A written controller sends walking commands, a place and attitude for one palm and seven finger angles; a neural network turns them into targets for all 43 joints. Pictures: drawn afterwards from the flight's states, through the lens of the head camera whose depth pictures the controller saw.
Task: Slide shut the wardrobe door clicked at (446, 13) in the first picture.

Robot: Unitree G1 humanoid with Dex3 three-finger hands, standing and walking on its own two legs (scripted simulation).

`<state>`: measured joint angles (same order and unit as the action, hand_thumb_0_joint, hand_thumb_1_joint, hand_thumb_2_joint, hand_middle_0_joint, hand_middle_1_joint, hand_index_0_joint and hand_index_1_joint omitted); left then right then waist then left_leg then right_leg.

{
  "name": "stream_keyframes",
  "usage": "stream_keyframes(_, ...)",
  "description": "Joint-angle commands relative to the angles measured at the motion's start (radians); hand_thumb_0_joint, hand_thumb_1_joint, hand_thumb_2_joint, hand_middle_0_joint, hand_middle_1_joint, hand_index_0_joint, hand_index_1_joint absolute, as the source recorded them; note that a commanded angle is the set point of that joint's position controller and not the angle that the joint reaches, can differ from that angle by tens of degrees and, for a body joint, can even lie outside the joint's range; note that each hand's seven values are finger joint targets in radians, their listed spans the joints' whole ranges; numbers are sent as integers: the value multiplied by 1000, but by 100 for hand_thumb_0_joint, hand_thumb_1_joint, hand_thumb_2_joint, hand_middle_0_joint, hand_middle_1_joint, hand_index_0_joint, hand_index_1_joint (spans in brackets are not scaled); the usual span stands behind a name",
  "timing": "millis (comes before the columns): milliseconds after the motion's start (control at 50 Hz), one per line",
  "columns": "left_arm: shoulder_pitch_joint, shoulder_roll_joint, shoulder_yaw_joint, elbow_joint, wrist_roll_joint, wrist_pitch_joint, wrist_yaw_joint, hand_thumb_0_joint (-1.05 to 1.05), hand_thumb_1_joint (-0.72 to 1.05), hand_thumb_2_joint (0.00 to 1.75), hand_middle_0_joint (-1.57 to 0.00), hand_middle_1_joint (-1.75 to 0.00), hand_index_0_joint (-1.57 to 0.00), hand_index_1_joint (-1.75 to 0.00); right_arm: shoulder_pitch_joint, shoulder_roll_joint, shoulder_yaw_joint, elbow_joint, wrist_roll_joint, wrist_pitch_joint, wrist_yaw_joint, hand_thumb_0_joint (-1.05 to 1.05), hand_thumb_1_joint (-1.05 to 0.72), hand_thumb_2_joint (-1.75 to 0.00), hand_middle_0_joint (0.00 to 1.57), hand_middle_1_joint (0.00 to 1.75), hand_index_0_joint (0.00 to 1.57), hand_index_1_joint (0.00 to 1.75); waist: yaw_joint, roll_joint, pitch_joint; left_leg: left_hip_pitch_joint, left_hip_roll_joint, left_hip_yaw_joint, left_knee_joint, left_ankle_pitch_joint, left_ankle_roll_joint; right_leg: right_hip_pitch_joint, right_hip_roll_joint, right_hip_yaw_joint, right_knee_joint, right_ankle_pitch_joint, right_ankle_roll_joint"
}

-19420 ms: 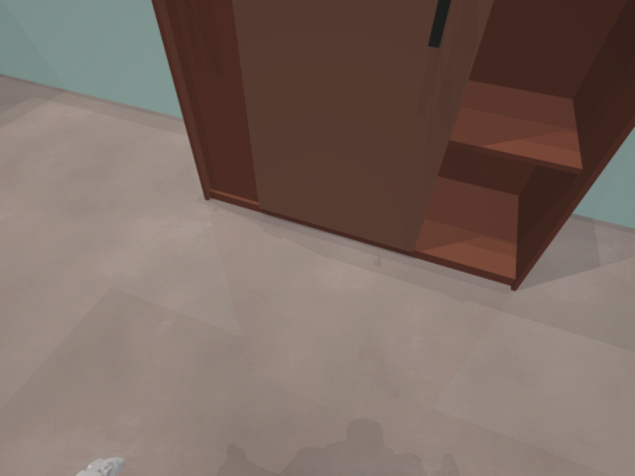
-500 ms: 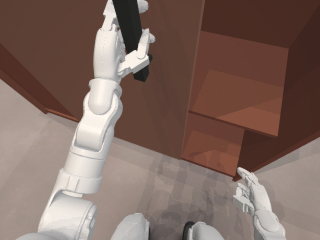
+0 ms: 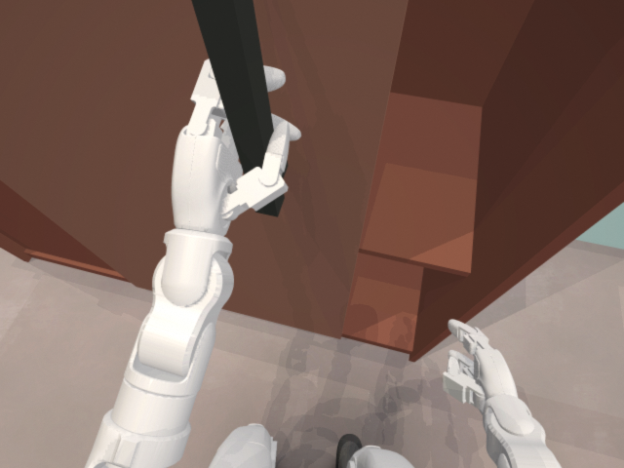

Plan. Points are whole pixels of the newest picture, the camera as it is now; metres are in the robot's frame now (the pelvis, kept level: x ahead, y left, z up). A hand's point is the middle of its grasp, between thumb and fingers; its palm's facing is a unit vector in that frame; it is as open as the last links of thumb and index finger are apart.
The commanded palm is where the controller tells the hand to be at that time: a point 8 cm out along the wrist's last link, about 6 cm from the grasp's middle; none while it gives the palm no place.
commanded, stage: step sideways, sliding the door along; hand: left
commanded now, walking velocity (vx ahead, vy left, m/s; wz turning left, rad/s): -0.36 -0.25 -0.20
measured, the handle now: (260, 103) +0.40 +0.10 +0.22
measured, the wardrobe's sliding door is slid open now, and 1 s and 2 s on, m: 0.22 0.06 0.00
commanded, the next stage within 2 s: none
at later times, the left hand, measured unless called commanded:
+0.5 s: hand (384, 197) +0.33 -0.01 +0.19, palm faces -0.12 -0.99 -0.04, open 6.6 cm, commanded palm +0.32 +0.01 +0.20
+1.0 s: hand (462, 210) +0.33 -0.07 +0.19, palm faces +0.04 -1.00 -0.08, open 6.6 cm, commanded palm +0.30 -0.09 +0.20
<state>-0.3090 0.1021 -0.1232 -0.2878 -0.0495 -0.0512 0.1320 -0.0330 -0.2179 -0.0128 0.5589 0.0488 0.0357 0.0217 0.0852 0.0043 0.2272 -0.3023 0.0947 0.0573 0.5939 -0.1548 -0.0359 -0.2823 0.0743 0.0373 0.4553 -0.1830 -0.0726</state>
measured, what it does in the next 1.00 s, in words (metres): steps to the right: left foot, then right foot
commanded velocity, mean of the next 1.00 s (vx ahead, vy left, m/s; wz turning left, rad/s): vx -0.13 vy -0.29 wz -0.03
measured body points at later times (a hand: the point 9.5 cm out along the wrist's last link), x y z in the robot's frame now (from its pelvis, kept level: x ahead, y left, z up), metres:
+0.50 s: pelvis -0.05 -0.05 -0.01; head +0.01 -0.06 +0.43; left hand +0.33 +0.04 +0.19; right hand +0.13 -0.29 -0.11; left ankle -0.04 +0.08 -0.74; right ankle +0.04 -0.11 -0.74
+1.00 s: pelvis -0.11 -0.16 -0.01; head -0.06 -0.16 +0.43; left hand +0.32 -0.02 +0.20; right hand +0.03 -0.42 -0.12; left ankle -0.05 +0.06 -0.74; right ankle -0.07 -0.26 -0.74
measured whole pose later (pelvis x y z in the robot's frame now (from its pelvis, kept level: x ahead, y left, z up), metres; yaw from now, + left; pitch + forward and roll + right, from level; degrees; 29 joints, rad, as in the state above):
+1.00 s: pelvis -0.11 -0.16 -0.01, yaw -6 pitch -3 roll -2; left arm -0.72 0.21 0.02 0.33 -0.11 0.03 0.17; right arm 0.13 -0.25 -0.06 0.67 0.07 0.00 -0.03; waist 0.06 0.06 0.16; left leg -0.27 0.24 -0.04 0.55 -0.22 -0.10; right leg -0.28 0.06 -0.08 0.52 -0.20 -0.04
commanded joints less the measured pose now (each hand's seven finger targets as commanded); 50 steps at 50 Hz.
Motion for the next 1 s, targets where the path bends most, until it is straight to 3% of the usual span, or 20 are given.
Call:
stream_keyframes(0, -337, -97, -282, -357, 16, -188, -114, 0, 90, 90, -45, -140, -45, -140, -26, -112, -62, -173, 13, -16, 9, 0, -90, -90, 20, 30, 20, 30, -107, 48, -658, 537, 254, -132, -118, 928, 118, 86, -53, 52, 97, 282, 89)
stream_keyframes(40, -412, -58, -216, -345, 50, -181, -117, 0, 90, 90, -45, -140, -45, -140, -13, -78, -58, -170, -29, -28, 25, 0, -90, -90, 20, 30, 20, 30, -121, 235, -620, 658, 350, -148, -66, 1198, 167, -206, -29, 28, 274, -222, 73)
stream_keyframes(60, -420, -35, -187, -316, 54, -173, -110, 0, 90, 90, -45, -140, -45, -140, -21, -81, -58, -161, -44, -29, 30, 0, -90, -90, 20, 30, 20, 30, -99, 305, -599, 619, 353, -120, -63, 1159, 168, -217, -45, 44, 339, -278, 66)
stream_keyframes(180, -416, -6, -124, -234, 38, -128, -102, 0, 90, 90, -45, -140, -45, -140, -42, -67, -44, -167, -24, -34, 20, 0, -90, -90, 20, 30, 20, 30, -103, 167, -516, 383, 282, 38, 21, 802, 71, 58, -39, -34, 69, 64, 70)
stream_keyframes(220, -438, 41, -100, -264, 26, -124, -100, 0, 90, 90, -45, -140, -45, -140, -54, -44, -30, -163, -8, -36, 3, 0, -90, -90, 20, 30, 20, 30, -100, -50, -528, 215, 147, 100, 195, 389, 24, 185, -133, 11, -21, 548, 61)
stream_keyframes(240, -409, 60, -79, -249, 19, -120, -96, 0, 90, 90, -45, -140, -45, -140, -40, -34, -44, -169, 6, -44, -8, 0, -90, -90, 20, 30, 20, 30, -86, -247, -560, 68, -2, 86, 328, -171, -22, 264, -238, 169, -53, 929, 11)
stream_keyframes(280, -363, 42, -97, -244, 9, -125, -84, 0, 90, 90, -45, -140, -45, -140, -57, -14, -20, -143, -8, -74, -29, 0, -90, -90, 20, 30, 20, 30, -37, -222, -585, -72, -40, -95, 423, -484, -6, 317, -345, 297, -32, 973, -25)
stream_keyframes(320, -485, 10, -121, -270, 0, -153, -76, 0, 90, 90, -45, -140, -45, -140, -36, -5, 0, -102, -15, -75, -30, 0, -90, -90, 20, 30, 20, 30, -76, -139, -613, -95, -36, -106, 292, -419, -13, 406, -323, 288, -29, 905, -73)
stream_keyframes(400, -569, 69, -67, -174, 8, -172, -72, 0, 90, 90, -45, -140, -45, -140, 2, -39, -32, -65, -14, -28, -38, 0, -90, -90, 20, 30, 20, 30, -96, -131, -690, 113, -37, 4, -49, -190, -3, 406, -227, 179, -56, 756, -2)
stream_keyframes(440, -619, 93, -55, -124, 1, -176, -80, 0, 90, 90, -45, -140, -45, -140, 29, -73, -60, -65, -9, -22, -44, 0, -90, -90, 20, 30, 20, 30, -124, -77, -704, 369, 97, -56, -159, 145, 55, 197, -171, 122, -3, 513, 66)
stream_keyframes(480, -613, 54, -66, -19, -17, -147, -98, 0, 90, 90, -45, -140, -45, -140, 20, -111, -82, -90, -14, -26, -31, 0, -90, -90, 20, 30, 20, 30, -114, 199, -619, 427, 386, -279, -201, 521, 196, -79, -45, 69, 246, -117, 112)
stream_keyframes(520, -696, 73, -22, -27, -6, -122, -106, 0, 90, 90, -45, -140, -45, -140, -21, -75, -46, -84, -46, -57, -42, 0, -90, -90, 20, 30, 20, 30, -84, 209, -534, 307, 439, -272, -193, 563, 210, -153, -70, 138, 521, -213, 71)
stream_keyframes(580, -700, 20, -46, 59, -22, -80, -106, 0, 90, 90, -45, -140, -45, -140, 14, -109, -61, -76, -28, -63, -32, 0, -90, -90, 20, 30, 20, 30, -76, 159, -515, 378, 352, -100, -126, 625, 142, -124, -84, 65, 345, -185, 79)
stream_keyframes(680, -770, 25, -57, 90, -29, -66, -86, 0, 90, 90, -45, -140, -45, -140, 44, -126, -59, -81, 8, -75, -33, 0, -90, -90, 20, 30, 20, 30, -115, 158, -532, 303, 229, -39, -27, 478, 65, 120, -55, -37, -16, 41, 78)
stream_keyframes(720, -818, 40, -64, 78, -29, -64, -69, 0, 90, 90, -45, -140, -45, -140, 39, -97, -48, -77, 23, -88, -41, 0, -90, -90, 20, 30, 20, 30, -127, 55, -559, 267, 116, 26, 59, 360, 21, 151, -133, -19, -76, 411, 60)
stream_keyframes(740, -825, 36, -68, 87, -29, -59, -64, 0, 90, 90, -45, -140, -45, -140, 62, -91, -62, -63, 38, -90, -48, 0, -90, -90, 20, 30, 20, 30, -129, -80, -616, 229, 53, 27, 105, 198, 2, 179, -166, 35, -52, 489, 29)
stream_keyframes(760, -857, 52, -61, 89, -33, -59, -55, 0, 90, 90, -45, -140, -45, -140, 44, -91, -63, -51, 35, -95, -59, 0, -90, -90, 20, 30, 20, 30, -125, -101, -625, 184, 31, 2, 104, 21, 4, 194, -199, 72, -46, 491, 10)
stream_keyframes(800, -901, -4, -104, 131, -49, -70, -52, 0, 90, 90, -45, -140, -45, -140, 45, -74, -47, -35, 25, -100, -65, 0, -90, -90, 20, 30, 20, 30, -130, -31, -602, 207, 40, -24, 18, -71, 21, 125, -183, 53, -45, 286, 26)
stream_keyframes(880, -942, -38, -125, 198, -61, -78, -74, 0, 90, 90, -45, -140, -45, -140, 58, -113, -66, -41, 17, -87, -65, 0, -90, -90, 20, 30, 20, 30, -132, 137, -600, 279, 185, -122, -101, 217, 95, 91, -58, -35, 48, 114, 89)
stream_keyframes(980, -974, -10, -97, 263, -44, -78, -78, 0, 90, 90, -45, -140, -45, -140, 62, -99, -63, -31, 30, -79, -60, 0, -90, -90, 20, 30, 20, 30, -132, -52, -602, 267, 65, -21, -7, 147, 34, 133, -125, 7, -61, 203, 55)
